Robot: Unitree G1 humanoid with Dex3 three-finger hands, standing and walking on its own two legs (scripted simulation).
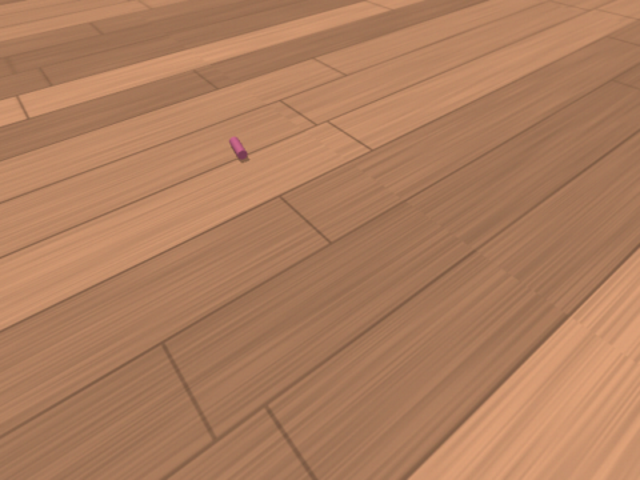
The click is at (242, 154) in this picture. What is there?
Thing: lying can
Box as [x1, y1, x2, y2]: [229, 137, 246, 158]
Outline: 230,138 229,142 238,157 244,158 246,156 246,152 236,137
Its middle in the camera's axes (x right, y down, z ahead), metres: -0.44 -0.55 +2.20
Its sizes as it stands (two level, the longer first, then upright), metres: 0.157 0.056 0.056
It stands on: the floor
